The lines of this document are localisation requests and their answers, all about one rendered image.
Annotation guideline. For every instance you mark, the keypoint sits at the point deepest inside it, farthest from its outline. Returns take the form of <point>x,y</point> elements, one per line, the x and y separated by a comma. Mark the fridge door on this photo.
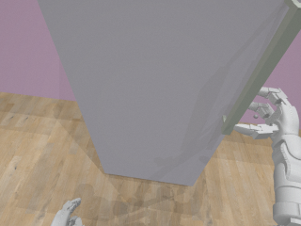
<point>153,78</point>

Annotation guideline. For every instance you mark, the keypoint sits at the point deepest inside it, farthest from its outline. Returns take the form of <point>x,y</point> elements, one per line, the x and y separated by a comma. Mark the left robot hand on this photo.
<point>63,216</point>

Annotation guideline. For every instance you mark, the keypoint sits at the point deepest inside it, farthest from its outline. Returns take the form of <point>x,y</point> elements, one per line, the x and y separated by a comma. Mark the handle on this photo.
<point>284,36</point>

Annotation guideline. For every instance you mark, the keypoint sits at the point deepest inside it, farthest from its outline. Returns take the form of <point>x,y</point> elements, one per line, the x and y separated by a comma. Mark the robot right forearm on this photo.
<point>286,156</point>

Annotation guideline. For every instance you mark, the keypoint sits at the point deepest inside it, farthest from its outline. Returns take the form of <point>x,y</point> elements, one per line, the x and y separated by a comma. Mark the right robot hand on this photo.
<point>285,119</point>

